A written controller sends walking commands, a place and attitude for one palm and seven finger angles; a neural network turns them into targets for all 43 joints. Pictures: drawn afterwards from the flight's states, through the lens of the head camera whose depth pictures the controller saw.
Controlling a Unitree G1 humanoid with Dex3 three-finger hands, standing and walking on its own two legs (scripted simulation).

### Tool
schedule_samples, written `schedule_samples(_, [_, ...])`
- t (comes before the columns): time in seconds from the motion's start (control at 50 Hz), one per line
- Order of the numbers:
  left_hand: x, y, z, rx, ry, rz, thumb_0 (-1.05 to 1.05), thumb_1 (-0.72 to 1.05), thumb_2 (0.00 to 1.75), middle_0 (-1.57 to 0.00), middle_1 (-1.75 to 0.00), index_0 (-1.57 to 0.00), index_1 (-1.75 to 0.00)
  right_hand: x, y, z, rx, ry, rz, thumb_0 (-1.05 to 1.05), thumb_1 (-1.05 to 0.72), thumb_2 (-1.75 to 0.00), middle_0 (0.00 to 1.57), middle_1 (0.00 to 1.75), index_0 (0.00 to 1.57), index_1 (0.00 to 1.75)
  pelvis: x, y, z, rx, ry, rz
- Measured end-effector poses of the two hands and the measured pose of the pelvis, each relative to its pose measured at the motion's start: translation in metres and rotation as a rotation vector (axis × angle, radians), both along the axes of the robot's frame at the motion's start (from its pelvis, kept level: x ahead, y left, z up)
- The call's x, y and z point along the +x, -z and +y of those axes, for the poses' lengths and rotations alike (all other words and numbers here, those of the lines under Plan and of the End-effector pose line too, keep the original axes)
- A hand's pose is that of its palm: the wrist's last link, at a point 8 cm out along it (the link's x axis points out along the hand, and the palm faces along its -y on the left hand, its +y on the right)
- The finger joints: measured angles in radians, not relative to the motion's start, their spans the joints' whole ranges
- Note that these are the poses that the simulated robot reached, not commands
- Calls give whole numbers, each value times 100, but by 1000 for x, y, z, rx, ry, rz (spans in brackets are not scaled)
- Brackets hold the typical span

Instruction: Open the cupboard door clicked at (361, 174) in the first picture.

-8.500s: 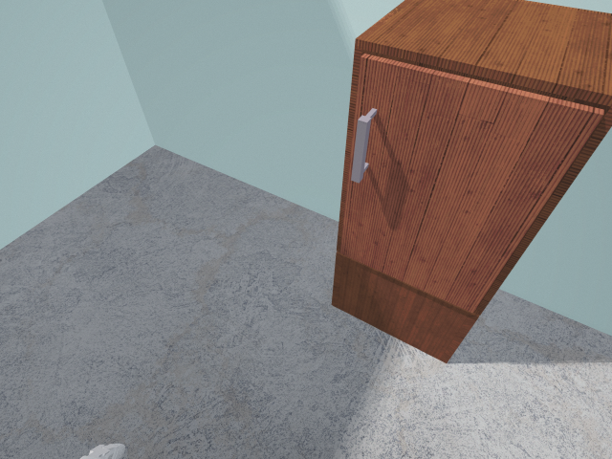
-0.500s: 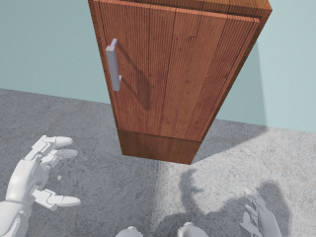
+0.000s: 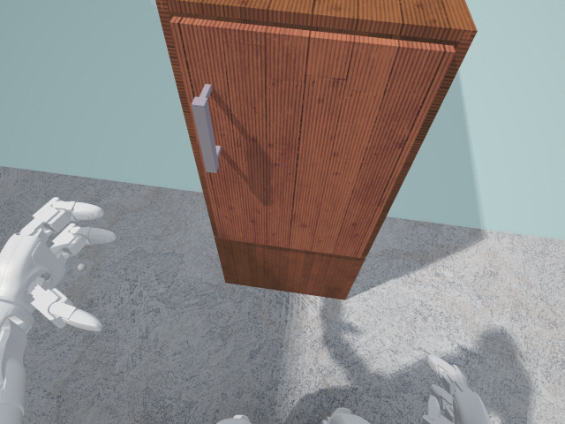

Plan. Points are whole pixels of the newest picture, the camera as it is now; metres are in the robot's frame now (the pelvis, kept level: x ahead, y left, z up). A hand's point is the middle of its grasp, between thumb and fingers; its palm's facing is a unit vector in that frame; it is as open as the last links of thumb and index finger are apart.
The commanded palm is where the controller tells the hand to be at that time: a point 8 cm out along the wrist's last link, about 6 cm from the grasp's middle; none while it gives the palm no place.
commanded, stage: raise the hand with hooked fingers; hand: left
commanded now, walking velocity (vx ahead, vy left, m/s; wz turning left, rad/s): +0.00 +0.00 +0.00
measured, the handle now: (209, 130) +0.57 +0.16 +0.06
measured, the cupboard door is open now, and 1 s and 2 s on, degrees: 0 0 0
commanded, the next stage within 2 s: move the hooked fingers beside the handle in 0.44 s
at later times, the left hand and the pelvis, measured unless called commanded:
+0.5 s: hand (94, 269) +0.29 +0.26 +0.06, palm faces -0.06 -1.00 -0.04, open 13.9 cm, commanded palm +0.26 +0.31 +0.07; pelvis +0.00 -0.01 +0.00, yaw +0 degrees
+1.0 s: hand (117, 231) +0.35 +0.25 +0.06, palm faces -0.08 -1.00 -0.02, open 13.9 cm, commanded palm +0.33 +0.30 +0.07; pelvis +0.00 -0.01 +0.00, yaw -1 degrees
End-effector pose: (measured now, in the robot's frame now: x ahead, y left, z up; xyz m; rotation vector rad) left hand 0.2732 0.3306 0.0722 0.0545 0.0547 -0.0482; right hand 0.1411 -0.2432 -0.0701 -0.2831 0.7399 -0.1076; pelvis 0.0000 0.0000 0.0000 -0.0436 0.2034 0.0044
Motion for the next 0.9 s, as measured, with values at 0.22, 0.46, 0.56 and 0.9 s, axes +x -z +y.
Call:
schedule_samples(0.22, [5,7,-13,-15,21,8,-1,-49,30,-30,-120,-30,-120,-11,-5,-16,-21,32,17,1,-90,-90,20,30,20,30,2,-2,-4,7,13,8])
schedule_samples(0.46, [1,5,-15,-14,14,0,-1,-49,30,-30,-120,-30,-120,-3,-3,-11,-1,19,-1,1,-90,-90,20,30,20,30,1,-2,-7,6,9,5])
schedule_samples(0.56, [-1,4,-14,-14,9,-2,-1,-49,30,-30,-120,-30,-120,1,-3,-8,7,9,-14,1,-90,-90,20,30,20,30,0,-2,-7,6,7,4])
schedule_samples(0.9, [46,5,-24,-39,42,-14,-1,-50,30,-30,-120,-31,-120,-21,6,-15,-19,45,65,1,-90,-90,20,30,20,30,-4,1,-6,10,10,23])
